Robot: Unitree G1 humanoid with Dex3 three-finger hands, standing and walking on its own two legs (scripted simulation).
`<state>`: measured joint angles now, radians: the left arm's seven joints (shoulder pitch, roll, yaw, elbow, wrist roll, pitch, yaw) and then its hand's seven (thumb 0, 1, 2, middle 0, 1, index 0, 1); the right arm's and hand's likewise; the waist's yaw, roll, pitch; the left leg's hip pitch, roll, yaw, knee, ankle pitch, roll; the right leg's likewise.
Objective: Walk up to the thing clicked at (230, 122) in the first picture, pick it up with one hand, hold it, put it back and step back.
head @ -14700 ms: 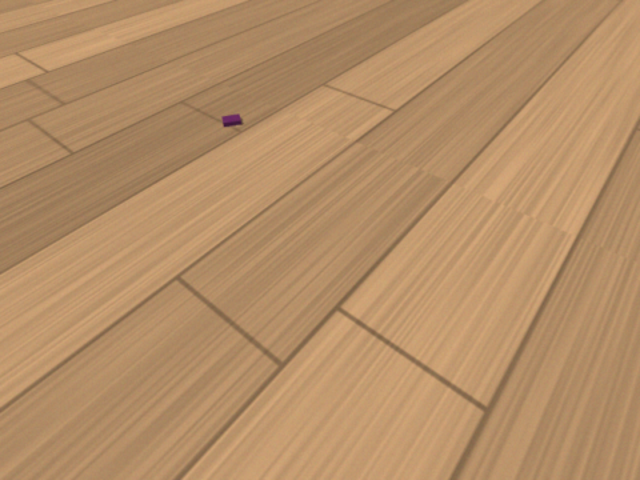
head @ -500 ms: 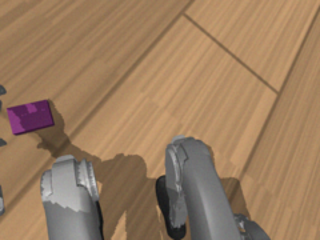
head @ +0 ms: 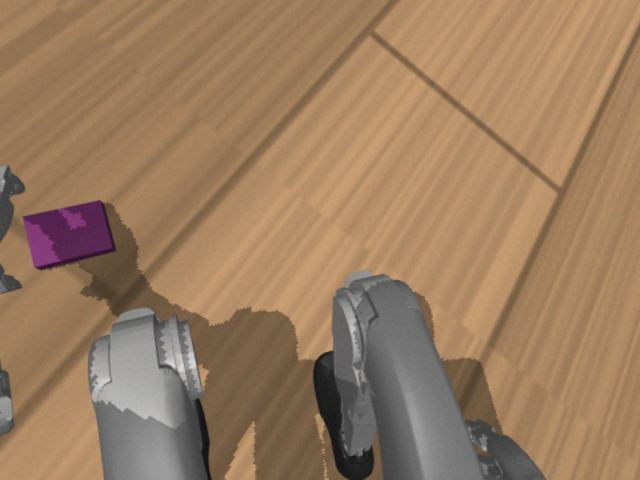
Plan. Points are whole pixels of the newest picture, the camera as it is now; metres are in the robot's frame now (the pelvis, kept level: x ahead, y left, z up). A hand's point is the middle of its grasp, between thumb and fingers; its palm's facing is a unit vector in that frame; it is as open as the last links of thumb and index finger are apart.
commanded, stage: rise first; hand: left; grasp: from above
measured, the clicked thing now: (71, 234) +0.46 +0.30 -0.30
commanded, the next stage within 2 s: approach in 0.28 s
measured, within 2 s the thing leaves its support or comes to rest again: neither
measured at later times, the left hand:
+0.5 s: hand (0, 246) +0.42 +0.35 -0.19, palm faces -0.44 -0.11 -0.89, open 12.9 cm
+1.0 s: hand (44, 216) +0.45 +0.30 -0.18, palm faces -0.42 -0.12 -0.90, open 13.6 cm
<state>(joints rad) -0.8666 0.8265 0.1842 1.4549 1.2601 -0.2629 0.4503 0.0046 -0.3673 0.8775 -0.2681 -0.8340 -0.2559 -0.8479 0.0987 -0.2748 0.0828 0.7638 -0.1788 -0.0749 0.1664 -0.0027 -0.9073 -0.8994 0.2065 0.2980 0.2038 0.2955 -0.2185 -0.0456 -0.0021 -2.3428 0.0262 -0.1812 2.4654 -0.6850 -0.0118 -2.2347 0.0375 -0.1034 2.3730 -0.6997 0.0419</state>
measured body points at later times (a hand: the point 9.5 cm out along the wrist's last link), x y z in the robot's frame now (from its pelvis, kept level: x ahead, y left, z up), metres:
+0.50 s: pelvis +0.00 +0.00 -0.01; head +0.23 +0.09 +0.37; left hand +0.43 +0.35 -0.14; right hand +0.07 -0.27 -0.10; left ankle +0.07 +0.13 -0.28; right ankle +0.10 -0.12 -0.28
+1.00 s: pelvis +0.00 +0.00 +0.00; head +0.24 +0.06 +0.37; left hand +0.47 +0.30 -0.13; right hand +0.03 -0.27 -0.10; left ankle +0.07 +0.13 -0.28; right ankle +0.10 -0.12 -0.28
